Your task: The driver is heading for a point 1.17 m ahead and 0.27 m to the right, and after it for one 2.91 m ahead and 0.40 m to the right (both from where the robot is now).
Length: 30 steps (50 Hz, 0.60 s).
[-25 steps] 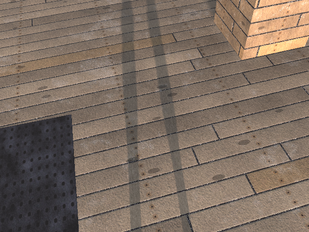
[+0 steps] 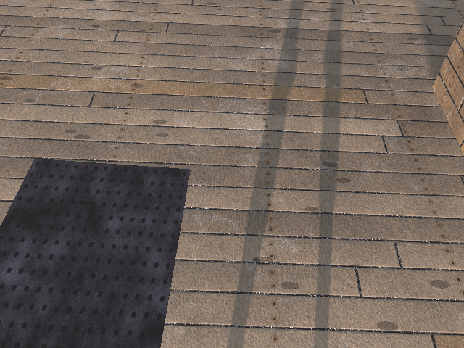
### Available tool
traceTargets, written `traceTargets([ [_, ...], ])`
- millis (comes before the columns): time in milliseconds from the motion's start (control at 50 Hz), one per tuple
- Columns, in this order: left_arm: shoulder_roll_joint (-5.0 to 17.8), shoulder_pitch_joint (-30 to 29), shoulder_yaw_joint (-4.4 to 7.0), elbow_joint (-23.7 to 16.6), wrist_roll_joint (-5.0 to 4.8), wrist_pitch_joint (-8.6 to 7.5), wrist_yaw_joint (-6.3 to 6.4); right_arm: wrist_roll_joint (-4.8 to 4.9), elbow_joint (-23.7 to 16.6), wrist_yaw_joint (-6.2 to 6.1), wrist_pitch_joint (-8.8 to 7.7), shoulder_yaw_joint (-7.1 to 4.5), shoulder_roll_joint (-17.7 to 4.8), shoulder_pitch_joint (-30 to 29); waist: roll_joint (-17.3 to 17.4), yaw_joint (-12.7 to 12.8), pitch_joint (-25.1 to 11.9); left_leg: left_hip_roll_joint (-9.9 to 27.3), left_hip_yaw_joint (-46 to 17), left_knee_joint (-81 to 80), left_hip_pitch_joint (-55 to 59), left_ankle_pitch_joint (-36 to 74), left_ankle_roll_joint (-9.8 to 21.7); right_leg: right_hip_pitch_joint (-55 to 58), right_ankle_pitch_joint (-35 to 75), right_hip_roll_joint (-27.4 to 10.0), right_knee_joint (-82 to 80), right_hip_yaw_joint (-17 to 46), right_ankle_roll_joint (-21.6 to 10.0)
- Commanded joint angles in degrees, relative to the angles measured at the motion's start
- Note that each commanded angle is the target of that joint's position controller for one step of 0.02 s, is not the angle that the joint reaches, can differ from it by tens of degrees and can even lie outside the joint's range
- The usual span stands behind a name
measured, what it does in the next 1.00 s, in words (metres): walks ahead, turning right: right foot, then left foot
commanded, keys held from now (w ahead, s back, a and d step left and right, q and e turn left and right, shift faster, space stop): w+e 0.62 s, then w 0.12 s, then no key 0.26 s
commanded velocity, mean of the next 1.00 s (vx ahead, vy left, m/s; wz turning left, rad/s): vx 0.40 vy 0.00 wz -0.33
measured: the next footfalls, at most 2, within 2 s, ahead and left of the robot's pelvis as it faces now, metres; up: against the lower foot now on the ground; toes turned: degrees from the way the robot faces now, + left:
right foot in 0.44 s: +0.33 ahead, -0.16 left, +0.00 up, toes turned -13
left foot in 0.92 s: +0.66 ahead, -0.07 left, +0.00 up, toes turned -24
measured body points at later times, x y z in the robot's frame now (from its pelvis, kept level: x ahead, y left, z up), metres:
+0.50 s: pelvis +0.21 -0.06 -0.02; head +0.26 -0.07 +0.42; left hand +0.46 +0.14 -0.11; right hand +0.17 -0.34 -0.15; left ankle +0.02 +0.11 -0.64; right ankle +0.29 -0.15 -0.74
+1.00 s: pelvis +0.47 -0.11 -0.01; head +0.51 -0.12 +0.44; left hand +0.64 +0.12 -0.14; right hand +0.57 -0.41 -0.09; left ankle +0.62 -0.06 -0.74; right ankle +0.31 -0.17 -0.68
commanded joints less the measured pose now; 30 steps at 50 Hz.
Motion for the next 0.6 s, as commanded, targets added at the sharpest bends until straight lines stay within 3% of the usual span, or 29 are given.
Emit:
traceTargets([
  [20,7.3,-7.4,1.99,-5.4,-0.79,-2.04,-0.36,-0.04,-1.6,-0.15,-3.16,-2.66,-9.2,4.6,11.2,-4.1,6.8,17.8,-22.5,-20.4,13.5,-9.3,10.3,-27.9,7.0,-2.9,12.1,5.2,-1.3],
  [40,6.9,-6.5,2.02,-4.8,-0.34,-2.05,-0.38,0.08,-1.5,-0.23,-3.47,-2.42,-8.4,3.3,10.5,-3.4,7.5,16.5,-18.5,-21.4,12.8,-3.0,9.0,-27.3,11.6,-3.3,11.4,5.9,-0.9],
  [60,5.7,-5.6,1.84,-4.0,-0.22,-2.16,-0.54,-0.44,-1.3,-0.41,-3.86,-2.24,-7.6,3.5,9.5,-3.0,6.7,15.1,-14.6,-21.6,12.1,4.0,8.1,-25.8,15.5,-3.2,12.3,5.9,-0.7],
  [140,3.1,-5.6,1.38,-3.7,-0.70,-1.99,-0.48,-1.32,0.7,-0.71,-4.66,-2.54,-6.9,6.9,6.7,-3.9,5.6,13.7,-4.5,-21.3,13.0,18.2,7.2,-26.0,23.3,-0.3,8.1,8.8,0.8],
  [240,1.1,-12.0,0.15,-7.2,0.00,-2.00,-1.62,-0.55,2.4,-1.26,-4.93,-3.02,-8.7,7.3,6.5,-5.7,8.1,14.5,2.1,-23.2,11.9,20.8,6.3,-21.8,30.9,0.3,-6.8,4.6,0.6],
  [320,0.2,-16.9,-0.66,-10.8,-0.32,-2.44,-3.45,0.24,4.7,-1.65,-4.07,-3.31,-9.7,10.0,5.7,-6.8,9.9,16.8,5.0,-20.3,17.4,27.4,5.6,-21.7,26.9,0.7,-13.3,1.0,-2.1],
  [340,0.5,-17.1,-0.56,-11.6,-0.43,-2.49,-3.85,0.29,4.8,-1.74,-3.72,-3.40,-10.3,9.6,6.1,-6.2,9.3,17.0,6.0,-18.1,18.4,33.6,5.1,-19.9,24.4,1.5,-14.4,-0.3,-3.1],
  [380,2.6,-14.8,0.35,-12.4,-0.45,-2.20,-4.11,0.25,4.6,-2.22,-3.05,-3.82,-12.3,8.8,8.8,-3.7,4.8,17.1,7.8,-10.0,19.9,56.5,3.9,-11.8,18.7,5.2,-14.4,-4.1,-5.5],
  [400,4.7,-9.7,1.41,-11.7,-0.55,-1.93,-4.00,0.13,4.4,-2.53,-2.57,-4.00,-13.2,8.4,10.0,-0.6,0.9,16.7,8.6,-2.2,19.8,65.8,3.2,-4.6,16.4,7.6,-14.3,-5.3,-7.0],
  [420,7.7,-0.8,3.03,-9.9,-0.69,-1.73,-3.50,0.37,4.2,-2.77,-2.32,-3.97,-13.7,7.5,9.3,4.4,-4.1,15.2,9.7,9.5,15.0,66.8,1.7,9.1,19.1,9.6,-17.7,-5.0,-9.1],
  [440,11.6,8.3,4.75,-8.1,-0.57,-1.13,-2.25,0.12,3.0,-3.02,-2.88,-3.47,-13.2,7.6,4.9,8.7,-9.2,12.9,9.3,25.6,0.7,51.8,-0.3,27.7,19.5,5.0,-19.0,4.2,-11.9],
  [460,17.2,8.6,5.35,-8.2,-0.44,-1.39,-1.66,-1.56,0.0,-1.65,-4.57,-0.29,-3.1,14.2,-12.0,1.3,-16.1,0.7,4.9,48.6,-25.3,-10.0,-3.8,48.1,9.8,-12.4,-22.9,38.4,-23.1],
  [480,12.8,11.4,4.19,-8.9,-0.06,-1.84,-1.39,0.24,-0.4,-0.74,-7.15,-0.90,-7.9,8.5,-6.7,5.9,-23.6,-0.9,-8.4,55.8,-30.2,-14.0,-2.9,50.2,4.7,-15.4,-32.0,52.0,-24.8],
  [500,10.1,9.0,3.43,-8.4,0.42,-2.22,-1.36,2.32,-2.7,-0.37,-8.05,-1.66,-10.4,2.5,-4.3,6.1,-14.0,2.2,-8.6,54.4,-34.6,-8.7,-1.7,44.1,8.5,-13.3,-33.5,42.4,-21.0],
  [520,8.8,4.6,2.95,-9.1,-0.02,-2.40,-1.33,1.68,-3.4,-0.64,-8.55,-1.22,-9.8,0.9,1.2,3.1,-7.7,4.8,-7.9,48.7,-32.9,-3.6,-1.0,33.9,13.8,-10.6,-33.8,34.9,-18.7],
  [540,7.5,0.2,2.51,-10.2,0.14,-2.39,-1.33,0.24,-3.0,-1.06,-8.45,-1.54,-9.7,0.3,3.7,0.4,-3.7,6.5,-7.0,44.1,-29.7,-1.5,-1.3,25.2,19.3,-8.2,-34.7,29.8,-17.3],
  [560,6.3,-2.4,2.01,-11.4,0.88,-2.43,-1.15,-0.34,-2.9,-1.14,-7.72,-2.02,-10.1,1.7,2.6,-1.9,-2.1,7.7,-7.2,42.0,-25.9,0.1,-1.7,19.2,23.3,-6.3,-36.3,26.4,-17.1],
  [600,6.4,-4.1,2.08,-11.7,0.79,-2.66,-0.88,-1.06,-2.6,-1.13,-6.13,-2.07,-9.3,3.6,0.7,-4.0,-0.6,8.2,-6.1,38.5,-23.2,1.6,-3.3,12.5,27.0,-4.8,-38.7,23.6,-17.7],
])
Velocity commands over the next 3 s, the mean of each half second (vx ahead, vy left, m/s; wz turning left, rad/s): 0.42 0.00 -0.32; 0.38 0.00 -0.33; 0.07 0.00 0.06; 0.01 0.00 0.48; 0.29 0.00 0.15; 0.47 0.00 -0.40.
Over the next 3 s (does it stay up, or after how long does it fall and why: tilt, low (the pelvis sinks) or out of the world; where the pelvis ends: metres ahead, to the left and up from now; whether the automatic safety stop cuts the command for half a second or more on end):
stays up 0.87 -0.20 0.00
